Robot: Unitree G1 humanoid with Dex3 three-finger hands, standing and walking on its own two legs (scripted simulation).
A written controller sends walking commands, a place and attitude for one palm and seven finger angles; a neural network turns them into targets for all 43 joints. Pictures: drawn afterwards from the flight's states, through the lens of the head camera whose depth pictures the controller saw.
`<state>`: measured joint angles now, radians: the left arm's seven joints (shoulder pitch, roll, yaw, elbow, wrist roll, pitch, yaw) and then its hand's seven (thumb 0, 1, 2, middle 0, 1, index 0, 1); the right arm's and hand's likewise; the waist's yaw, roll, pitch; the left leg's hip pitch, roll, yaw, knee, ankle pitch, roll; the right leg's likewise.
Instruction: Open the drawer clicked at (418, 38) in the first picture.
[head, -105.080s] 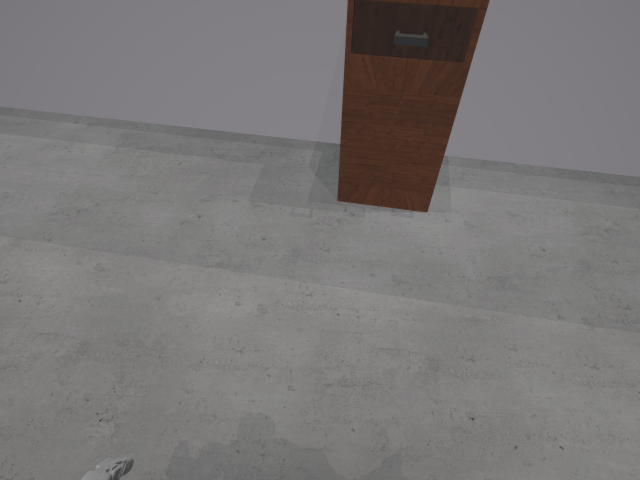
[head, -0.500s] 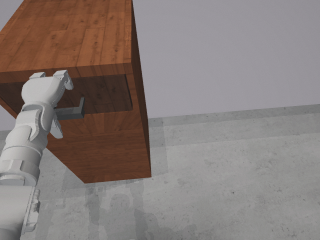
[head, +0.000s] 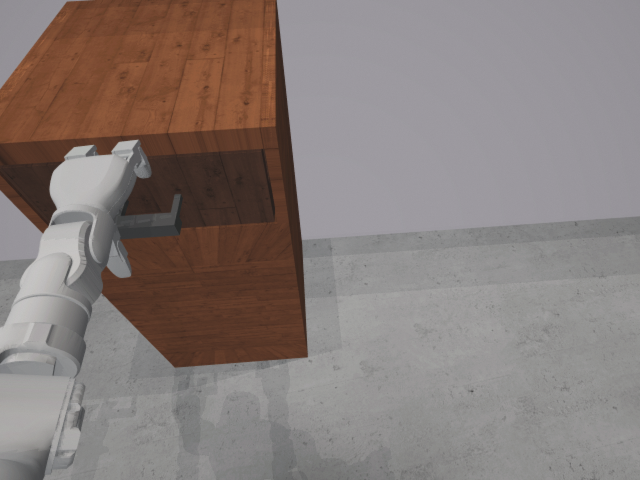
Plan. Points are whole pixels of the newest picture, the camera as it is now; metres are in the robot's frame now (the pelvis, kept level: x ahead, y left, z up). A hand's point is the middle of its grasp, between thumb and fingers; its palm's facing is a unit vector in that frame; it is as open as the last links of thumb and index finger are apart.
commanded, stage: lower the fingers behind the handle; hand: left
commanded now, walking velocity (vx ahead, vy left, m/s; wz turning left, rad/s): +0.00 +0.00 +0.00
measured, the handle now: (147, 214) +0.49 +0.27 +0.02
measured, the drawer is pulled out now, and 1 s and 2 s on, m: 0.00 0.00 0.00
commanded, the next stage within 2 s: lift the fingers back up to retry in 1.58 s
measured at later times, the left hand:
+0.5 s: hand (128, 231) +0.44 +0.28 +0.04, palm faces -0.05 -0.01 -1.00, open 13.8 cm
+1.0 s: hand (140, 233) +0.45 +0.27 +0.03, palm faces -0.03 -0.01 -1.00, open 13.8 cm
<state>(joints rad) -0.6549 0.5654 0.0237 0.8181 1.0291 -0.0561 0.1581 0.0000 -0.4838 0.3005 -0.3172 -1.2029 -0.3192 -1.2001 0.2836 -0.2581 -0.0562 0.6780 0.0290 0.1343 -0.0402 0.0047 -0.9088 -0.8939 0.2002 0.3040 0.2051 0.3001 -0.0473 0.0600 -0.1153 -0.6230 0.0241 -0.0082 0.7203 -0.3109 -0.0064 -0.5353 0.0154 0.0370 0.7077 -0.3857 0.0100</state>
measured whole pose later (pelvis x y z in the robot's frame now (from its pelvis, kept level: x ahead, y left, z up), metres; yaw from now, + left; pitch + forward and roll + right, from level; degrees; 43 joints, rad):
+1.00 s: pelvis -0.01 +0.00 -0.02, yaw -1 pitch +17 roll -2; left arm -0.69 0.56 0.02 0.95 1.08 -0.10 0.27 0.00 -0.48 0.30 -0.30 -1.27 -0.32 -1.20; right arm 0.32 -0.26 -0.06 0.69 0.02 0.13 -0.04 0.00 -0.91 -0.89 0.20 0.30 0.21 0.30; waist -0.07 0.04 -0.14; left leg -0.80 0.03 -0.01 0.84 -0.35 0.00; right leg -0.70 0.03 0.04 0.81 -0.41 0.02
